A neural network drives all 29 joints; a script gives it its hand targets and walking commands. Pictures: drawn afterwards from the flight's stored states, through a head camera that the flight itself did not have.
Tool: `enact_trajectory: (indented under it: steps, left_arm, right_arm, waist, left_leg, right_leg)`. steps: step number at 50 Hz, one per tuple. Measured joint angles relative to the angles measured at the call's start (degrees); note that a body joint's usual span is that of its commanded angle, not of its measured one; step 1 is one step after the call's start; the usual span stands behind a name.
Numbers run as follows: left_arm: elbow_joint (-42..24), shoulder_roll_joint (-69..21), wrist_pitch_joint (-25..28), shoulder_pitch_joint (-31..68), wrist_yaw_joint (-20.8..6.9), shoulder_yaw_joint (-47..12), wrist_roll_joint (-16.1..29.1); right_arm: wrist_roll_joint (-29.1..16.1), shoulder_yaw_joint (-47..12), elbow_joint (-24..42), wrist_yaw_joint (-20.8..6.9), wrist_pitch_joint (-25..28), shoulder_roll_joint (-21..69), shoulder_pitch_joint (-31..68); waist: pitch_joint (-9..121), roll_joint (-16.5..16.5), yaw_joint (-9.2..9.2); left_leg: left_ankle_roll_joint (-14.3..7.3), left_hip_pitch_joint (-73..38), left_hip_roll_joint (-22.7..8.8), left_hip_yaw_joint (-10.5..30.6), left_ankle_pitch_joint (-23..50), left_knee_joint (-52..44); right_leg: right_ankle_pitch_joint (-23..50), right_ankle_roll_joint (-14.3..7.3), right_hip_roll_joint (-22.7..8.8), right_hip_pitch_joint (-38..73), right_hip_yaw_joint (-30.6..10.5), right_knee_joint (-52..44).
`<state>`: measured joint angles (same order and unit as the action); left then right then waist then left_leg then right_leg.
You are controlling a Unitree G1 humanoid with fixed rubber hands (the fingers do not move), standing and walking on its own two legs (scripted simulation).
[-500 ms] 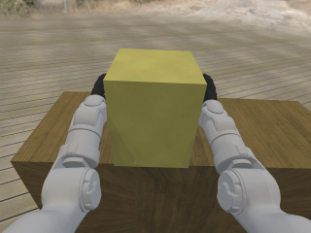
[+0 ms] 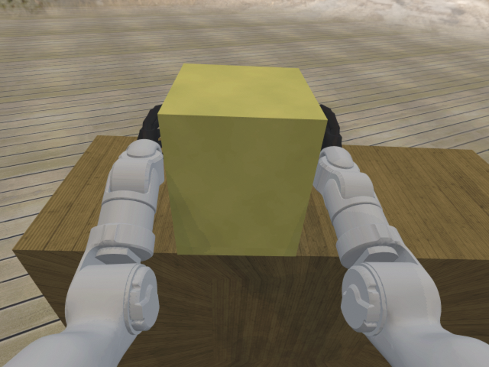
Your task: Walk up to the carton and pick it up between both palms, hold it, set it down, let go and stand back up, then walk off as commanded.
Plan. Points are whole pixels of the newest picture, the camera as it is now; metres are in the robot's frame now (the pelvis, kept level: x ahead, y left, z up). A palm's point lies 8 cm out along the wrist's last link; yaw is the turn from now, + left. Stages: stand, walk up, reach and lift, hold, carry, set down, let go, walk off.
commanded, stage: reach and lift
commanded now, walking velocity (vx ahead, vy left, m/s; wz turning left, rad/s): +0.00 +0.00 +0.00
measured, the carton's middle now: (239, 159) +0.41 +0.03 +0.19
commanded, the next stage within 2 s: hold in 0.16 s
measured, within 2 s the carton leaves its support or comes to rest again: neither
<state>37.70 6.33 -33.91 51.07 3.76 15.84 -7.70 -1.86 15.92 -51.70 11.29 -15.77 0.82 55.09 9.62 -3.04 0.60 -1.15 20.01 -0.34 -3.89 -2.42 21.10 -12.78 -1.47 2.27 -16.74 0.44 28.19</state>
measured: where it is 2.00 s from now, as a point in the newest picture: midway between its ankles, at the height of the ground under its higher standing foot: outside the picture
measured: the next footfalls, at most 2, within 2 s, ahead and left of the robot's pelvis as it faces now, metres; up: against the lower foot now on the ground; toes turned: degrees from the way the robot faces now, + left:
none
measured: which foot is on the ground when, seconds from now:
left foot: down 0.00-1.00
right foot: down 0.00-1.00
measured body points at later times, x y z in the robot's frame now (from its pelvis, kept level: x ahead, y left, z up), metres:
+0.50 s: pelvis +0.00 +0.00 +0.00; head -0.05 +0.02 +0.45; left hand +0.41 +0.18 +0.23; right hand +0.42 -0.11 +0.24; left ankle +0.09 +0.11 -0.74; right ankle +0.02 -0.09 -0.74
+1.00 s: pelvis +0.00 +0.00 +0.00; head -0.05 +0.02 +0.45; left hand +0.40 +0.17 +0.26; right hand +0.41 -0.12 +0.26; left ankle +0.09 +0.11 -0.74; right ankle +0.02 -0.09 -0.74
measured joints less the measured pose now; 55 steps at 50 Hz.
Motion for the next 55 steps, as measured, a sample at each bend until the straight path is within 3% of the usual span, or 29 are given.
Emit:
enact_trajectory:
  steps: [25, 47, 55]
  left_arm:
    - [-7.1, 0.0, -5.2, 0.0, 1.1, -0.1, 1.0]
    - [-15.3, 0.0, -11.1, 0.0, 1.4, -0.8, 0.9]
    - [-13.7, 0.0, -12.9, -0.2, 1.4, -0.9, 0.7]
  right_arm:
    - [-3.2, -1.2, 5.0, 0.3, -3.6, -0.3, 0.3]
    - [-8.2, -6.1, 12.5, 2.0, -9.5, -2.6, 0.3]
    - [-8.3, -6.1, 10.5, 2.0, -11.2, -2.7, 0.3]
  waist:
    - [0.0, 0.0, 0.37]
    - [0.0, 0.1, 2.08]
    - [0.0, 0.2, 2.10]
  left_leg:
    - [0.1, 0.0, 0.0, 0.0, 0.0, 0.0]
    - [0.1, 0.0, 0.0, 0.0, 0.0, 0.1]
    - [0.1, 0.0, 0.0, 0.0, 0.0, 0.1]
  right_leg:
    - [0.0, 0.0, 0.0, 0.0, 0.0, 0.0]
    - [0.0, 0.0, 0.0, 0.0, 0.0, 0.0]
    - [0.0, 0.0, 0.0, 0.0, 0.0, 0.0]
